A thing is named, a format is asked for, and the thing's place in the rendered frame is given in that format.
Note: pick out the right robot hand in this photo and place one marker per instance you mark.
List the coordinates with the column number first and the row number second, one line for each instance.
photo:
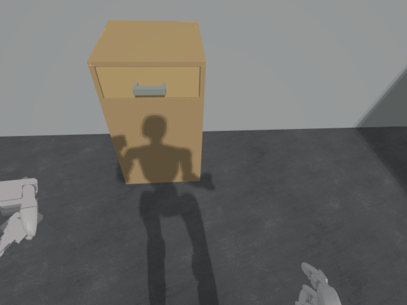
column 325, row 294

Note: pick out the handle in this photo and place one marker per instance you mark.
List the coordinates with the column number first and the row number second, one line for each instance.
column 149, row 90

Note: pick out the drawer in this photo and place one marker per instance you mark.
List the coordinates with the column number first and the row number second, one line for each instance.
column 118, row 82

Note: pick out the left robot hand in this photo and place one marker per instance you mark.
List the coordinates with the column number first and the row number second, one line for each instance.
column 17, row 198

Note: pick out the cabinet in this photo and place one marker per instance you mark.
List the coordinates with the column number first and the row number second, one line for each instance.
column 156, row 139

